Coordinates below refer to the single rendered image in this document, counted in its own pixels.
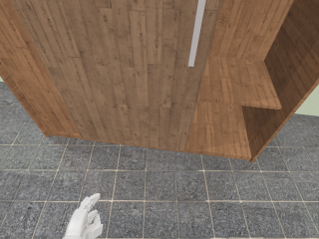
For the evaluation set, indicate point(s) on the robot left hand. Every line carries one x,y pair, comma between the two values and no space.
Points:
80,222

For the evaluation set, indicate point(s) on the wardrobe door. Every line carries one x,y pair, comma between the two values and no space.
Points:
121,66
21,60

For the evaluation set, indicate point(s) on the handle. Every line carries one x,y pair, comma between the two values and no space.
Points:
196,31

